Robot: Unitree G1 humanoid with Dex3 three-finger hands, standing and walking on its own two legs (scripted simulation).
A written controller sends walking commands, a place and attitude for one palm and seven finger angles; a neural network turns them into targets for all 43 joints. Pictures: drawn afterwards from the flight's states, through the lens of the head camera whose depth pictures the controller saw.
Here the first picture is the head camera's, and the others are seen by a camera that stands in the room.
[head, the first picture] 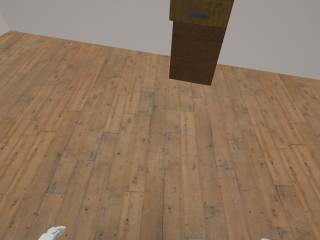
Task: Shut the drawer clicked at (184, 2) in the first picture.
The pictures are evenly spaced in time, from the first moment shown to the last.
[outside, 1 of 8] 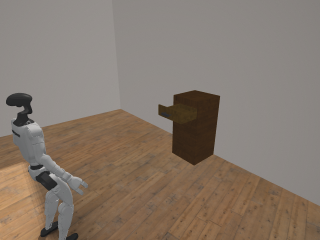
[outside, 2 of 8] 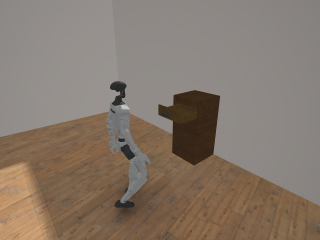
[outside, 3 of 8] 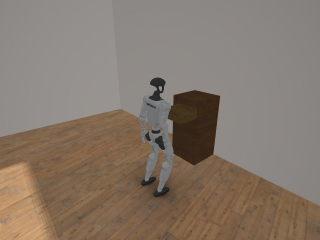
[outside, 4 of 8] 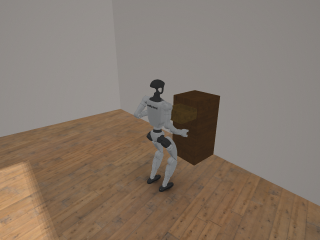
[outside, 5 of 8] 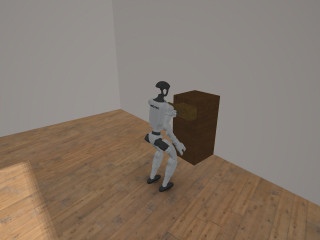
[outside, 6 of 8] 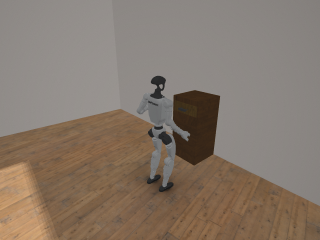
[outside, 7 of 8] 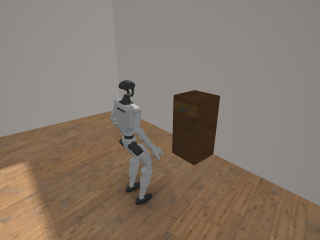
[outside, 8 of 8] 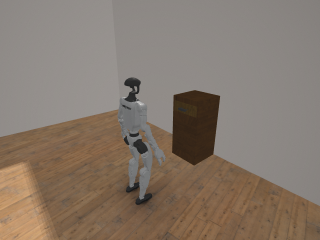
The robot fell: no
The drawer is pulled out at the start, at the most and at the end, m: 0.30 0.30 0.00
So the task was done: yes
